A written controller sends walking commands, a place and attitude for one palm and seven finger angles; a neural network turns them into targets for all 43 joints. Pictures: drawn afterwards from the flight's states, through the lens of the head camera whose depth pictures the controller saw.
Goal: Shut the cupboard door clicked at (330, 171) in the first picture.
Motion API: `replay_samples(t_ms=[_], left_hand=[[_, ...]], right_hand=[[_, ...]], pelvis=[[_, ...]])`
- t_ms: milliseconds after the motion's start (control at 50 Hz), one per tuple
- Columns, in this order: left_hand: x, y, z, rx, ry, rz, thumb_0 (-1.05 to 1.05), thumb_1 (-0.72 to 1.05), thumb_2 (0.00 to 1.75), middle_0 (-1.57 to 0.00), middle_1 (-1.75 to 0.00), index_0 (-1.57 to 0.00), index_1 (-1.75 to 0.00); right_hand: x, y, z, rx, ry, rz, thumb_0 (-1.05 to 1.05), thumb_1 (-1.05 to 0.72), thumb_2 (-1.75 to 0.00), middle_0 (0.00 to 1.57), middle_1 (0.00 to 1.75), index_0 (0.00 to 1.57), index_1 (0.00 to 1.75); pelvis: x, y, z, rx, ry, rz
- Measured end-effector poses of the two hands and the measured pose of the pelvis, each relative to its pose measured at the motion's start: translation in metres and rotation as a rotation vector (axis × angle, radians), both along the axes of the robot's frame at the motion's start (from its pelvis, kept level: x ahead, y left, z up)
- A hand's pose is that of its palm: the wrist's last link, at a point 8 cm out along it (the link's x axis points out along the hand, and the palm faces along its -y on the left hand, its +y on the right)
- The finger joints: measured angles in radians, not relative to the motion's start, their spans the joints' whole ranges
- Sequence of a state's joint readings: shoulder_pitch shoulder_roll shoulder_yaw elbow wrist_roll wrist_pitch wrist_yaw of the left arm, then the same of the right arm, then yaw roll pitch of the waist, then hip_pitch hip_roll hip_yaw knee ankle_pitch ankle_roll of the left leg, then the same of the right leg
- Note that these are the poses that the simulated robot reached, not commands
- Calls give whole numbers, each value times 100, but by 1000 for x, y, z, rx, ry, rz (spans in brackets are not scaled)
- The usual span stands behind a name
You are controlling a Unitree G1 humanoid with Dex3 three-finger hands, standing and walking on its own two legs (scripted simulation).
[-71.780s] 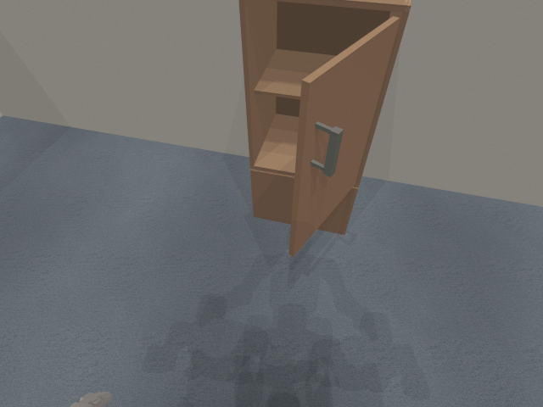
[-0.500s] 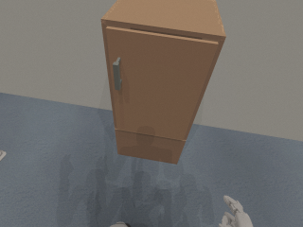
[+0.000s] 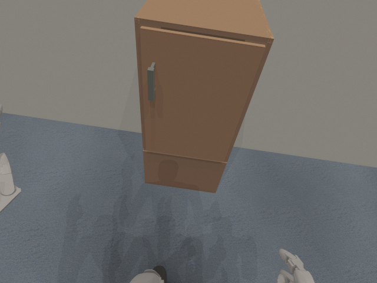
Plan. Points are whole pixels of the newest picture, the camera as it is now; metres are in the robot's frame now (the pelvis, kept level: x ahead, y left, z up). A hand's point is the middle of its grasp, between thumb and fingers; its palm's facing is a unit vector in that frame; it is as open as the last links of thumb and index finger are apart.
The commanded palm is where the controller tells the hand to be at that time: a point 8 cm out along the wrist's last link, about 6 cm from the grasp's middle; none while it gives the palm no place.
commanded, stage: stop stepping back and stand still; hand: left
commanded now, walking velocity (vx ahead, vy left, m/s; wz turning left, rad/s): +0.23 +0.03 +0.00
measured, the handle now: (152, 81) +0.75 +0.15 +0.01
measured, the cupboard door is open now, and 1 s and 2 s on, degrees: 0 0 0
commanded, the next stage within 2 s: let the arm hang, fingers relaxed in 0.88 s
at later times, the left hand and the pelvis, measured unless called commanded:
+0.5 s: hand out of the picture +0.19 +0.28 +0.18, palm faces +0.31 -0.80 -0.51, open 7.4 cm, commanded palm +0.14 +0.31 +0.18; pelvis -0.03 +0.03 +0.01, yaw -6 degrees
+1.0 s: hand (36, 188) +0.22 +0.25 +0.16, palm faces +0.26 -0.81 -0.52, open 7.4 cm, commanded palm none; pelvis -0.02 +0.02 +0.00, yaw -7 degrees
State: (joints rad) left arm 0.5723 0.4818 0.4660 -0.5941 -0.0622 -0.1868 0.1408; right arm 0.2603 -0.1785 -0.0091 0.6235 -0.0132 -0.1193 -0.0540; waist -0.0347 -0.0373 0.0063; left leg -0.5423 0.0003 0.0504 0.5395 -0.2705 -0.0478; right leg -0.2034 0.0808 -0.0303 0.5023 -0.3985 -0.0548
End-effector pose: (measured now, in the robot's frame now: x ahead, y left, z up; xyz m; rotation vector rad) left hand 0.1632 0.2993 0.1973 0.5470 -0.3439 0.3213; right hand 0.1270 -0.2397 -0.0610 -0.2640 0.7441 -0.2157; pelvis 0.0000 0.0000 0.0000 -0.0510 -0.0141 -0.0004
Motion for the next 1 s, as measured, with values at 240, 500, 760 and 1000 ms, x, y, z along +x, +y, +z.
replay_samples(t_ms=[240, 500, 760, 1000], left_hand=[[1, 52, -23, -165, -39, 97, 2, 89, 90, -21, -30, -21, -30], [-9, 22, 0, 23, 118, -17, 2, 89, 90, -22, -30, -22, -30], [9, 1, -24, -89, 67, 23, 2, 89, 90, -22, -30, -22, -30], [21, -10, -15, 31, 146, -64, 2, 89, 90, -21, -30, -21, -30]], right_hand=[[-33, 52, -4, 31, -15, -26, 1, -91, -90, 21, 30, 21, 30], [-53, 46, 0, 77, 17, -54, 1, -90, -90, 21, 30, 21, 31], [-49, -9, -21, 17, 71, -129, 1, -91, -90, 21, 30, 20, 30], [-29, 8, -16, 98, -9, -102, 1, -91, -90, 21, 30, 20, 30]], pelvis=[[-27, 40, 0, 11, -31, -55], [-33, 29, 14, 30, 20, -96], [-16, 17, -2, 49, -2, -102], [-21, 17, 3, 50, 40, -116]])
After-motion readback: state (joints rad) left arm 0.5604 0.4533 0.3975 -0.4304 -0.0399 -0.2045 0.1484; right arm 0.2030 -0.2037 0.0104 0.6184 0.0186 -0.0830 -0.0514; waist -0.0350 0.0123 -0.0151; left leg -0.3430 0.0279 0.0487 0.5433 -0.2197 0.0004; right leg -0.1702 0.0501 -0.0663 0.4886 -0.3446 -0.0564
